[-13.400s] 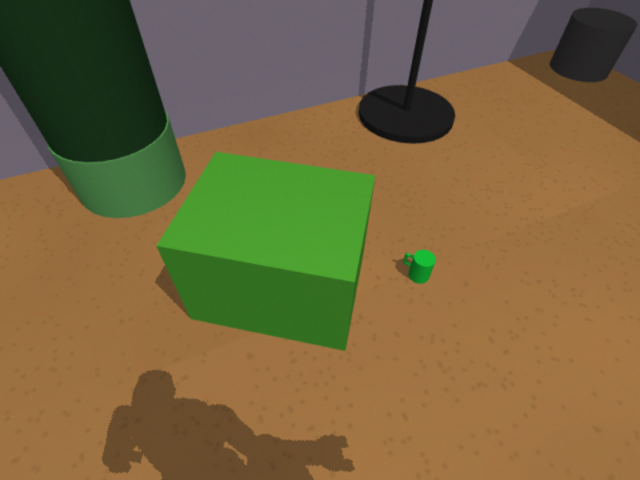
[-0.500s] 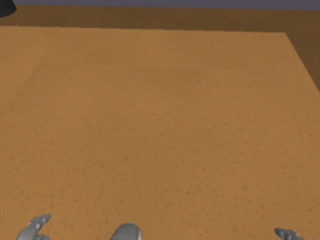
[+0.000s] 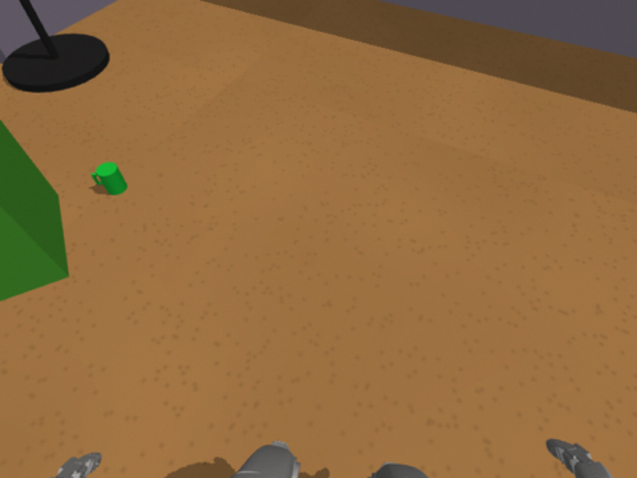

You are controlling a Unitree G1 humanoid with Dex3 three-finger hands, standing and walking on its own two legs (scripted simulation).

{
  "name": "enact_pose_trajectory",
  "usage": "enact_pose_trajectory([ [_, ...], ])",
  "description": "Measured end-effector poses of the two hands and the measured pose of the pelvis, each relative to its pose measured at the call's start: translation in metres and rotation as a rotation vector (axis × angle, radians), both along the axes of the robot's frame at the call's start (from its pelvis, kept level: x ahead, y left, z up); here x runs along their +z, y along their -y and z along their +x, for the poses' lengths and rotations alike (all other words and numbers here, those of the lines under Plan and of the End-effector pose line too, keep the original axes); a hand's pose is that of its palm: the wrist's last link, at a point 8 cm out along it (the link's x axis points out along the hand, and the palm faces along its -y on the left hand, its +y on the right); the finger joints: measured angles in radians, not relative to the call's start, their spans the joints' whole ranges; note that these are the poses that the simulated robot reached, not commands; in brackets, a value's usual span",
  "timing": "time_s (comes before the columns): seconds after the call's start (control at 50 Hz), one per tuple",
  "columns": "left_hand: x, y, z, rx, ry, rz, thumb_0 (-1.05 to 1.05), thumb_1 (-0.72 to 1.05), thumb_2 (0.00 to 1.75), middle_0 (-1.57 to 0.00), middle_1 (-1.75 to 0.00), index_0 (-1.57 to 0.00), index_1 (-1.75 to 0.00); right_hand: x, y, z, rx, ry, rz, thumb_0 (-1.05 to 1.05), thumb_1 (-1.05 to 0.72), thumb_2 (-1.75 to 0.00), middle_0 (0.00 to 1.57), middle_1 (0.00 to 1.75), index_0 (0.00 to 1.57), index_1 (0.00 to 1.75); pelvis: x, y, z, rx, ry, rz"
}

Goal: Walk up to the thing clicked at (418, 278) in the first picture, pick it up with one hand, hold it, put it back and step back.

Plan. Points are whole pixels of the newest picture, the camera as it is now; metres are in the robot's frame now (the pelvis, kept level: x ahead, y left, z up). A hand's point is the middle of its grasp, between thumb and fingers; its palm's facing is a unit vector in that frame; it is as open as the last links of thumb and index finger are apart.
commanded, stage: walk up
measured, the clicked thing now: (107, 178) +1.24 +0.88 -0.69
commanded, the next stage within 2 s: stand in 1.50 s
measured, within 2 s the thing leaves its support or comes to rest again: neither
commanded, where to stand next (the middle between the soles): +0.08 +0.04 m, yaw +28 degrees
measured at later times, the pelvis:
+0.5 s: pelvis +0.00 +0.00 +0.00, yaw +19 degrees
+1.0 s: pelvis +0.01 -0.01 +0.01, yaw +29 degrees
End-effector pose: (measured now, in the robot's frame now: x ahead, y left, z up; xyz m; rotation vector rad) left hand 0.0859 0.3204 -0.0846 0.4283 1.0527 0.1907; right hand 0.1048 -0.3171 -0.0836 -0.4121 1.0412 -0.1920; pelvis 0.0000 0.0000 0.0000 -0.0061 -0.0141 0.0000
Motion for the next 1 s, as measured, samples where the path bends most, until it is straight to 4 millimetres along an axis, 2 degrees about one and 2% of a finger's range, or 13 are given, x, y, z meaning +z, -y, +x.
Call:
enact_pose_trajectory([
  [0.1,0.019,-0.002,-0.032,0.1,0.004,0.016,0.01,0.9,0.9,-0.21,-0.3,-0.21,-0.3,0.005,-0.009,0.03,0.104,-0.012,0.03,0.01,-0.9,-0.9,0.2,0.3,0.21,0.3,0.013,0.002,0.0,0.088,0.007,0.03],
  [0.18,0.023,-0.015,-0.059,0.161,-0.009,0.028,0.01,0.9,0.9,-0.21,-0.3,-0.21,-0.3,0.007,-0.019,0.049,0.168,-0.021,0.034,0.01,-0.9,-0.9,0.2,0.3,0.21,0.3,0.015,-0.001,0.0,0.147,0.009,0.037],
  [0.28,0.003,-0.04,-0.091,0.256,-0.031,0.019,0.01,0.9,0.9,-0.21,-0.3,-0.21,-0.3,0.004,-0.038,0.069,0.226,-0.002,-0.006,0.01,-0.9,-0.9,0.2,0.3,0.21,0.3,0.001,-0.014,0.0,0.209,0.016,0.047],
  [0.32,-0.006,-0.043,-0.1,0.304,-0.05,0.009,0.01,0.9,0.9,-0.21,-0.3,-0.21,-0.3,0.003,-0.045,0.072,0.25,0.007,-0.02,0.0,-0.9,-0.9,0.2,0.3,0.21,0.3,-0.003,-0.017,-0.001,0.229,0.021,0.048],
  [0.46,-0.017,-0.024,-0.122,0.37,-0.073,-0.042,0.01,0.9,0.9,-0.2,-0.3,-0.2,-0.3,0.007,-0.05,0.078,0.298,-0.004,-0.04,0.0,-0.9,-0.9,0.21,0.3,0.21,0.3,0.0,-0.009,-0.001,0.306,0.013,0.017],
  [0.56,-0.022,-0.001,-0.142,0.426,-0.084,-0.039,0.01,0.9,0.9,-0.2,-0.3,-0.21,-0.3,-0.005,-0.042,0.094,0.347,-0.009,-0.032,0.0,-0.9,-0.9,0.21,0.3,0.21,0.3,-0.008,0.009,0.0,0.353,0.007,0.002],
  [0.62,-0.02,0.017,-0.157,0.457,-0.089,-0.037,0.01,0.9,0.9,-0.21,-0.3,-0.21,-0.3,-0.012,-0.04,0.103,0.359,-0.03,-0.026,0.01,-0.9,-0.9,0.21,0.3,0.21,0.3,-0.007,0.018,0.001,0.378,0.016,-0.005],
  [0.7,-0.008,0.032,-0.174,0.512,-0.099,-0.048,0.01,0.9,0.9,-0.21,-0.3,-0.21,-0.3,-0.007,-0.045,0.114,0.408,-0.059,-0.016,0.01,-0.9,-0.9,0.2,0.3,0.21,0.3,0.005,0.019,0.003,0.42,0.015,0.022],
  [0.78,-0.001,0.032,-0.191,0.538,-0.117,-0.047,0.01,0.9,0.9,-0.21,-0.3,-0.21,-0.3,-0.003,-0.054,0.124,0.446,-0.072,-0.012,0.01,-0.9,-0.9,0.2,0.3,0.21,0.3,0.011,0.013,0.004,0.454,0.006,0.031],
  [0.86,-0.01,0.02,-0.206,0.581,-0.138,-0.048,0.01,0.9,0.9,-0.21,-0.3,-0.21,-0.3,-0.006,-0.068,0.13,0.464,-0.056,-0.022,0.01,-0.9,-0.9,0.2,0.3,0.21,0.3,0.004,0.005,0.004,0.475,0.009,0.051],
  [0.92,-0.014,0.019,-0.207,0.613,-0.157,-0.057,0.01,0.9,0.9,-0.21,-0.3,-0.21,-0.3,-0.007,-0.079,0.13,0.476,-0.047,-0.006,0.01,-0.9,-0.9,0.2,0.3,0.21,0.3,0.004,0.002,0.005,0.491,0.011,0.038],
  [1.0,-0.014,0.02,-0.199,0.621,-0.131,-0.057,0.01,0.9,0.9,-0.2,-0.3,-0.21,-0.3,-0.009,-0.087,0.134,0.481,-0.042,0.02,0.0,-0.9,-0.9,0.2,0.3,0.21,0.3,0.005,0.006,0.009,0.504,0.015,0.024],
])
